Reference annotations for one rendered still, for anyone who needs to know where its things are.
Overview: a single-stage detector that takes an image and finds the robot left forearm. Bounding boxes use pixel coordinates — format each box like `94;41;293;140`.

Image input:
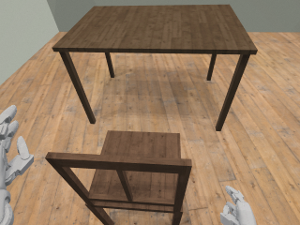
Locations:
0;189;14;225

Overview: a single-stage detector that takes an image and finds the chair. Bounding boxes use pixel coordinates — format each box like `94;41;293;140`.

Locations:
45;130;192;225

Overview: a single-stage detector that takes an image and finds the table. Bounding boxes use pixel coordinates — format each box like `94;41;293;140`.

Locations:
52;4;258;131

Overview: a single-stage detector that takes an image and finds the left robot hand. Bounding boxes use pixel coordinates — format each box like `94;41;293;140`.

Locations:
0;105;34;190

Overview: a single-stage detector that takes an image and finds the right robot hand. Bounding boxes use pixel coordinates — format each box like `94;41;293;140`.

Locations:
220;186;257;225

